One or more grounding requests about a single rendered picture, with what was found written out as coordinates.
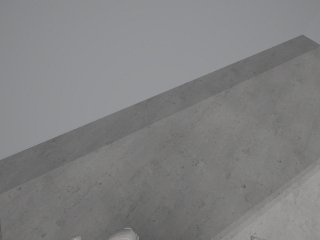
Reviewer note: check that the robot left thigh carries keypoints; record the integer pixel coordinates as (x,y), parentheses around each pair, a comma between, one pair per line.
(124,234)

